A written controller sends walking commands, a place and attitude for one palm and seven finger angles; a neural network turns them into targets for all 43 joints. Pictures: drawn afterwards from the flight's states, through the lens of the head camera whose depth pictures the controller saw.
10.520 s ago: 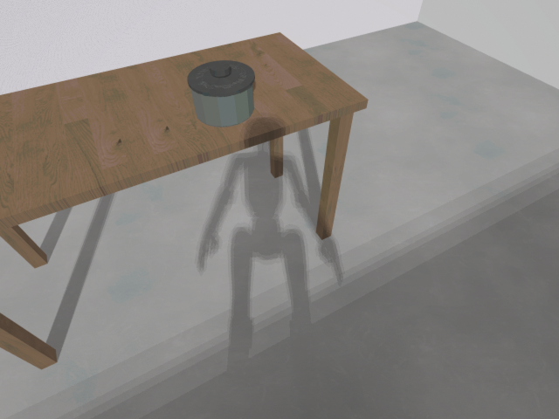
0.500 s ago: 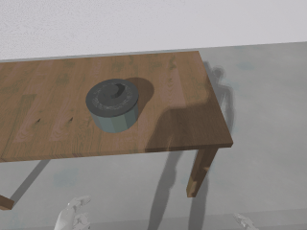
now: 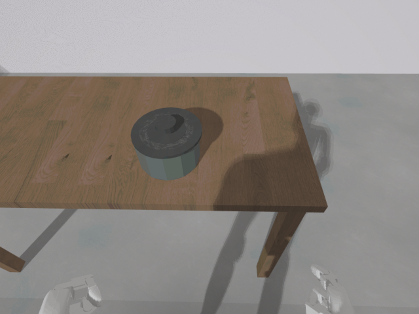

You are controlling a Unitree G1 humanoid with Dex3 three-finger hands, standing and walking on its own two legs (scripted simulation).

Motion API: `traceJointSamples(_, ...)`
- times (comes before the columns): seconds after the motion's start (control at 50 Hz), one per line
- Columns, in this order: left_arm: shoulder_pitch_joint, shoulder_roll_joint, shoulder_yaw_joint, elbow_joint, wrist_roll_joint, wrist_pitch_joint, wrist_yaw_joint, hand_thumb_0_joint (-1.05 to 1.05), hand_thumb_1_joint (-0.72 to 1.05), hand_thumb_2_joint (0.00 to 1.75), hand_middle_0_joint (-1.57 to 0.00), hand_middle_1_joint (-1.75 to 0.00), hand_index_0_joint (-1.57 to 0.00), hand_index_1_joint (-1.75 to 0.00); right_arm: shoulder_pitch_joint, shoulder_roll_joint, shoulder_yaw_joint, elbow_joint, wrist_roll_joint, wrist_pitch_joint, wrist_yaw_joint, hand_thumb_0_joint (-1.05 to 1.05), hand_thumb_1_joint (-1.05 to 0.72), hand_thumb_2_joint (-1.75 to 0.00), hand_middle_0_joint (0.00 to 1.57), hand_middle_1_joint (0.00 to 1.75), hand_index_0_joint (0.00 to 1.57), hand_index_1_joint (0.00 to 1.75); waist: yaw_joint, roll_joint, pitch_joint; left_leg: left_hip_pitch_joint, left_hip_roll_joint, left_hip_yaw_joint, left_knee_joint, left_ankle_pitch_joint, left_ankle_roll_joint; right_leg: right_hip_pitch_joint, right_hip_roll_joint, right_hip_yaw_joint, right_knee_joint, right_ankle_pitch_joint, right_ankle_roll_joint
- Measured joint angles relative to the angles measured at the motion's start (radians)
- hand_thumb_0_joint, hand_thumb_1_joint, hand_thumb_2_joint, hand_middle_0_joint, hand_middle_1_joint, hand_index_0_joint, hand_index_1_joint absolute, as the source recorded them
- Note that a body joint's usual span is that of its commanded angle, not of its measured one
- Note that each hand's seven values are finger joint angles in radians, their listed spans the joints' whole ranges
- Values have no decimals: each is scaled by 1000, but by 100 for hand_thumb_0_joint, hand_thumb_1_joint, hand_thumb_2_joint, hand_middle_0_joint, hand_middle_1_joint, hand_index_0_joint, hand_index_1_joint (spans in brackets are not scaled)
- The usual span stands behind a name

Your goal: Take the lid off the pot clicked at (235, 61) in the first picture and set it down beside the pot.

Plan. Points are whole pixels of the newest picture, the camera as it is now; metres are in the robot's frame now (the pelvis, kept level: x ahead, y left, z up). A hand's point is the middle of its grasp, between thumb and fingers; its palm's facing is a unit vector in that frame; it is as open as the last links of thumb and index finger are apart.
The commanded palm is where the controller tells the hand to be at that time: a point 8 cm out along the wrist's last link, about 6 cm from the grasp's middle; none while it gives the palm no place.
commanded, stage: raise the hand higher, near the body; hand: left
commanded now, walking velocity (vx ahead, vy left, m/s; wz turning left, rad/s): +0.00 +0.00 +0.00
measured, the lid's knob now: (165, 124) +0.52 +0.17 +0.05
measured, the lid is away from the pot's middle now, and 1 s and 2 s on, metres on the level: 0.00 0.00 0.00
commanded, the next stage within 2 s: reach forward and open the fingers in 0.78 s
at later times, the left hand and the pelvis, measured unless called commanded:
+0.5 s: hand (84, 280) +0.16 +0.23 +0.03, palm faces +0.22 -0.89 -0.40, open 3.1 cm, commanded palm +0.12 +0.27 +0.08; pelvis +0.03 +0.00 +0.00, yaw +0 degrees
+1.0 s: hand (71, 246) +0.19 +0.24 +0.09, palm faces +0.09 -0.53 -0.84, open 3.0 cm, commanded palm +0.16 +0.26 +0.13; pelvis +0.01 +0.00 +0.00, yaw -1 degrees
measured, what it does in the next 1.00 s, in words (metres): stands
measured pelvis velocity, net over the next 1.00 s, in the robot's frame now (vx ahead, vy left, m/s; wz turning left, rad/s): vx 0.01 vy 0.00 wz -0.02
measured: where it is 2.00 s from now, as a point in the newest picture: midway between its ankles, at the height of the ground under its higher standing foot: outside the picture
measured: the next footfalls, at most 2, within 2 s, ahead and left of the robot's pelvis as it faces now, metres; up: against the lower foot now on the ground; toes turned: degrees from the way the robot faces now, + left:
none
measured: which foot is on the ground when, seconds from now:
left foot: down 0.00-1.00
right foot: down 0.00-1.00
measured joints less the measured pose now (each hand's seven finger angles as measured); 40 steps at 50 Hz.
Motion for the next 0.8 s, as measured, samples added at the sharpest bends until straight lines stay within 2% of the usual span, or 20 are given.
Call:
traceJointSamples(0.1,29,0,24,-10,9,-8,-2,1,90,89,-127,-147,-127,-147,-4,10,-8,25,2,14,3,2,-90,-89,20,30,20,30,-15,9,-6,-2,-5,5,6,-17,5,1,-5,5,-3,-12,7)
traceJointSamples(0.2,96,14,4,-149,18,-3,-14,1,90,89,-128,-149,-128,-149,8,-2,-21,25,-4,-16,7,2,-91,-89,20,30,20,30,3,11,-21,10,-10,17,-7,-27,10,11,-12,16,-17,-17,11)
traceJointSamples(0.3,128,8,22,-195,23,-24,-21,1,90,89,-129,-149,-129,-149,-26,-5,-35,19,0,-5,8,2,-91,-89,20,30,20,30,2,14,-29,12,-13,17,-5,-37,12,17,-15,16,-22,-23,15)
traceJointSamples(0.4,151,20,5,-282,24,-16,-29,1,90,89,-129,-149,-129,-149,-34,-13,-38,-8,-2,-22,5,2,-91,-89,20,30,20,30,23,16,-36,22,-14,18,-12,-39,12,28,-16,16,-32,-23,16)
traceJointSamples(0.5,132,26,38,-307,17,-31,-25,1,90,89,-129,-150,-129,-149,-59,-5,-32,-17,1,-6,1,2,-91,-89,20,30,20,30,30,14,-30,31,-12,12,-14,-38,9,40,-13,11,-38,-22,13)
traceJointSamples(0.6,117,35,40,-356,13,-24,-26,1,90,89,-129,-150,-129,-149,-50,-2,-22,-31,-1,-11,2,2,-91,-89,20,30,20,30,40,19,-29,44,-8,13,-19,-35,5,54,-8,12,-48,-16,9)
traceJointSamples(0.72,74,49,80,-362,4,-42,-24,1,90,89,-130,-150,-129,-149,-49,9,-15,-19,0,7,1,2,-91,-89,20,30,20,30,35,20,-16,55,1,12,-22,-30,1,66,1,13,-56,-7,4)
traceJointSamples(0.8,58,59,83,-402,2,-40,-19,1,90,89,-130,-150,-129,-149,-27,1,-11,-19,0,-6,2,2,-91,-89,20,30,20,30,36,26,-11,63,6,15,-25,-27,-1,74,5,17,-63,0,2)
